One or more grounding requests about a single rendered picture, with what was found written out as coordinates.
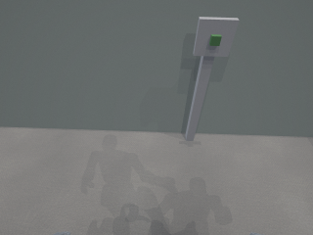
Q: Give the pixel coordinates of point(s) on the panel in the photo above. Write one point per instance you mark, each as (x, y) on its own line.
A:
(226, 27)

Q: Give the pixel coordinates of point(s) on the button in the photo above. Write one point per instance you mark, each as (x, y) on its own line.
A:
(215, 40)

